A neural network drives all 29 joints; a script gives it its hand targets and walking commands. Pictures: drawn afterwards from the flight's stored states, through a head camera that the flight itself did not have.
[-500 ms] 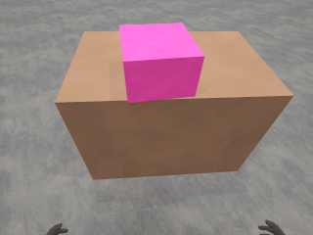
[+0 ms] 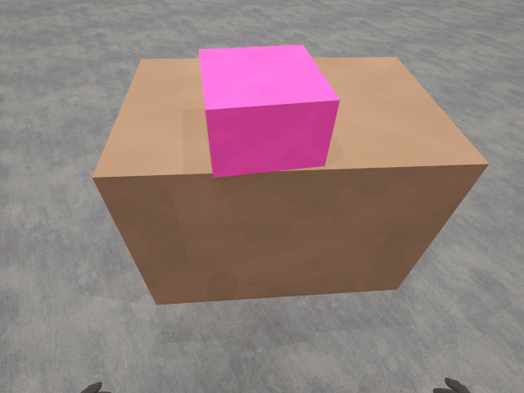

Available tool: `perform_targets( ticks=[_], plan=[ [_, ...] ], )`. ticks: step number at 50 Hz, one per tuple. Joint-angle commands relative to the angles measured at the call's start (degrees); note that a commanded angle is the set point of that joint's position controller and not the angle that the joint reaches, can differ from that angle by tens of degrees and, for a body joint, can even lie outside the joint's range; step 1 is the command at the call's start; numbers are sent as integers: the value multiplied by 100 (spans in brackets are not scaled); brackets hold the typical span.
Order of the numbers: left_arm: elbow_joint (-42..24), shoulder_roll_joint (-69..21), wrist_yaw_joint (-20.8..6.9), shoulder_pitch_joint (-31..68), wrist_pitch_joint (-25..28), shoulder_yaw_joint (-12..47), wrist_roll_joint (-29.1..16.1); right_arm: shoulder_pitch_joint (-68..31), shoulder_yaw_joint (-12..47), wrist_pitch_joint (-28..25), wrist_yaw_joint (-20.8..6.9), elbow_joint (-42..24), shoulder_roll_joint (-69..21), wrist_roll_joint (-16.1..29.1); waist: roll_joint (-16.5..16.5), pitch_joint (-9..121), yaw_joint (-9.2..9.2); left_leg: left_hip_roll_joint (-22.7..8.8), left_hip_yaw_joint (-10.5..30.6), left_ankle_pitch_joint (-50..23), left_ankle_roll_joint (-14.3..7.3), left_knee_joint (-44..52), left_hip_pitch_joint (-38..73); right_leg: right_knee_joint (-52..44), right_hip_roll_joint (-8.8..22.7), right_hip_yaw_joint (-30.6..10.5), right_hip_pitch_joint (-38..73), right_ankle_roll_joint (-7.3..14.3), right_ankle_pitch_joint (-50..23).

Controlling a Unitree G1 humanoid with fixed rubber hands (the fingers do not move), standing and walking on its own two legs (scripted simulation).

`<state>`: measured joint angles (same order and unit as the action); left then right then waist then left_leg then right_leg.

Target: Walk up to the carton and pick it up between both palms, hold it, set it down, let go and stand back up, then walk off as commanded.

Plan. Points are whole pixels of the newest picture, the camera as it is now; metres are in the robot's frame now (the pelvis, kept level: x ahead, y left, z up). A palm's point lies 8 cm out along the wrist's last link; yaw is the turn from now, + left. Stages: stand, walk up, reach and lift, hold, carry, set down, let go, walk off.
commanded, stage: stand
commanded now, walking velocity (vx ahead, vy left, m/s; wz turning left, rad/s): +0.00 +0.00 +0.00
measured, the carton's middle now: (260, 107) +0.77 +0.02 +0.04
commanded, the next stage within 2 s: none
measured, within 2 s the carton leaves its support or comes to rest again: neither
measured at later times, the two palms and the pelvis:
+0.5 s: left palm out of the picture +0.10 +0.30 -0.10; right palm out of the picture +0.10 -0.30 -0.09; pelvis +0.00 +0.00 +0.01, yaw +0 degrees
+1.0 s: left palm out of the picture +0.10 +0.30 -0.09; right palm out of the picture +0.09 -0.30 -0.09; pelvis +0.00 +0.00 +0.01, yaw +0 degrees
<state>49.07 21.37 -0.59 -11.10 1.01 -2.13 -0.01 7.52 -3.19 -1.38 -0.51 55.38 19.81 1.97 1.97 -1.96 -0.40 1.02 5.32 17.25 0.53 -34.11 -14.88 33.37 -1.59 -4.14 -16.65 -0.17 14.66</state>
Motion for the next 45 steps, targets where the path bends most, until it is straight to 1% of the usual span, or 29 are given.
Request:
perform_targets(
  ticks=[1, 2, 4, 5, 6, 8, 11, 12, 13, 15, 16, 18, 19, 20, 22, 23, 24, 25, 27, 30, 31, 34, 35, 37, 38, 42, 43, 44, 45],
  plan=[
    [161, 1064, 59, 556, 196, -193, 33, -541, -85, -143, 74, -247, 1255, -299, -461, 449, 38, -610, 491, -771, -321, 1118, 57, -974, 657, -558, 637, 242, -857],
    [169, 1006, 59, 535, 197, -189, 15, -571, -99, -147, 74, -256, 1289, -303, -501, 474, 10, -620, 493, -865, -324, 1125, 84, -953, 622, -530, 697, 222, -914],
    [169, 1077, 65, 593, 211, -201, 33, -489, -81, -142, 71, -223, 1241, -294, -425, 473, 53, -628, 506, -862, -311, 1156, 111, -936, 642, -533, 714, 235, -931],
    [170, 1034, 62, 601, 197, -193, 28, -500, -93, -147, 80, -209, 1270, -310, -493, 488, 52, -631, 493, -862, -313, 1200, 135, -961, 638, -525, 723, 226, -933],
    [180, 1041, 63, 570, 191, -188, 24, -577, -88, -151, 76, -205, 1250, -293, -445, 497, 24, -651, 541, -919, -313, 1179, 151, -955, 618, -491, 753, 219, -981],
    [204, 988, 59, 513, 201, -172, 11, -503, -98, -147, 84, -183, 1274, -303, -463, 519, 33, -641, 471, -1009, -298, 1199, 206, -1009, 652, -509, 764, 205, -1053],
    [196, 1000, 69, 576, 193, -169, 15, -594, -77, -140, 82, -179, 1243, -317, -529, 413, 12, -643, 479, -903, -314, 1268, 124, -1058, 645, -518, 766, 201, -1002],
    [226, 1015, 71, 548, 197, -171, 25, -556, -78, -134, 79, -160, 1232, -307, -459, 451, 43, -641, 492, -892, -303, 1286, 215, -1084, 650, -518, 766, 202, -1010],
    [221, 1037, 69, 564, 199, -178, 34, -529, -86, -128, 84, -157, 1243, -307, -474, 440, 45, -652, 491, -789, -313, 1306, 159, -1115, 645, -520, 770, 184, -959],
    [251, 1005, 71, 516, 197, -167, 18, -549, -80, -131, 79, -136, 1226, -310, -417, 375, 32, -658, 523, -819, -321, 1349, 176, -1133, 628, -517, 733, 192, -899],
    [256, 1021, 59, 505, 194, -164, 29, -519, -77, -125, 84, -144, 1229, -300, -445, 401, 48, -659, 504, -848, -296, 1358, 220, -1118, 649, -503, 748, 204, -886],
    [235, 969, 59, 516, 200, -145, 19, -574, -78, -131, 70, -139, 1246, -296, -448, 344, 0, -639, 477, -802, -288, 1348, 195, -1195, 668, -549, 750, 198, -918],
    [258, 1050, 59, 511, 204, -162, 32, -456, -73, -123, 67, -112, 1210, -284, -471, 432, 68, -629, 462, -844, -280, 1366, 261, -1174, 681, -536, 790, 199, -923],
    [247, 1047, 64, 548, 210, -178, 23, -479, -82, -116, 71, -104, 1235, -296, -502, 389, 48, -658, 465, -838, -292, 1380, 253, -1181, 673, -545, 744, 196, -883],
    [245, 1045, 65, 565, 201, -181, 44, -518, -71, -119, 72, -105, 1197, -308, -456, 445, 53, -644, 460, -820, -278, 1371, 289, -1204, 666, -523, 807, 188, -890],
    [234, 991, 62, 519, 198, -159, 20, -551, -72, -128, 72, -128, 1221, -304, -510, 413, 28, -654, 464, -854, -292, 1364, 265, -1191, 658, -501, 813, 191, -1007],
    [272, 1022, 59, 548, 196, -165, 43, -516, -71, -126, 75, -116, 1191, -299, -515, 398, 63, -639, 444, -887, -262, 1380, 272, -1185, 658, -496, 787, 188, -949],
    [268, 1011, 56, 491, 200, -160, 41, -553, -68, -121, 69, -116, 1210, -308, -434, 405, 28, -641, 477, -853, -277, 1408, 259, -1214, 636, -509, 802, 179, -862],
    [262, 1030, 64, 523, 199, -157, 29, -462, -71, -108, 64, -78, 1218, -296, -432, 389, 67, -637, 449, -709, -284, 1430, 280, -1272, 711, -572, 757, 197, -826],
    [257, 1019, 70, 528, 195, -163, 39, -512, -78, -115, 72, -83, 1219, -317, -425, 340, 34, -657, 465, -802, -291, 1441, 271, -1252, 660, -530, 769, 183, -831],
    [265, 1016, 66, 543, 187, -172, 37, -515, -76, -115, 70, -85, 1221, -315, -473, 368, 45, -659, 485, -662, -290, 1468, 278, -1278, 661, -532, 774, 177, -773],
    [277, 1026, 58, 530, 198, -163, 36, -501, -60, -108, 70, -82, 1197, -301, -423, 334, 49, -656, 479, -788, -276, 1465, 261, -1240, 667, -528, 772, 182, -818],
    [264, 1021, 65, 511, 196, -166, 47, -505, -85, -115, 57, -90, 1218, -305, -452, 348, 50, -632, 428, -706, -268, 1444, 288, -1315, 683, -547, 771, 166, -832],
    [289, 1035, 63, 466, 190, -170, 35, -520, -84, -116, 64, -73, 1226, -298, -496, 436, 51, -662, 453, -865, -275, 1456, 348, -1243, 678, -520, 816, 176, -999],
    [296, 1033, 60, 479, 196, -168, 45, -531, -85, -112, 68, -82, 1227, -312, -419, 446, 43, -659, 470, -874, -280, 1455, 333, -1220, 661, -489, 866, 166, -1012],
    [284, 988, 69, 429, 195, -157, 25, -461, -74, -113, 59, -62, 1205, -301, -464, 387, 40, -666, 440, -1012, -276, 1439, 402, -1260, 683, -508, 793, 174, -1039],
    [289, 1034, 72, 492, 198, -163, 25, -455, -56, -114, 63, -52, 1195, -297, -457, 408, 62, -667, 457, -927, -276, 1462, 378, -1256, 690, -520, 804, 182, -1009],
    [286, 1050, 70, 515, 194, -174, 44, -469, -64, -116, 71, -49, 1199, -298, -539, 334, 66, -654, 417, -948, -260, 1458, 384, -1274, 692, -543, 781, 189, -1023],
    [286, 1062, 71, 493, 187, -181, 53, -480, -75, -103, 70, -44, 1211, -298, -433, 368, 67, -657, 428, -954, -266, 1452, 417, -1272, 679, -512, 768, 179, -1027]
  ],
)
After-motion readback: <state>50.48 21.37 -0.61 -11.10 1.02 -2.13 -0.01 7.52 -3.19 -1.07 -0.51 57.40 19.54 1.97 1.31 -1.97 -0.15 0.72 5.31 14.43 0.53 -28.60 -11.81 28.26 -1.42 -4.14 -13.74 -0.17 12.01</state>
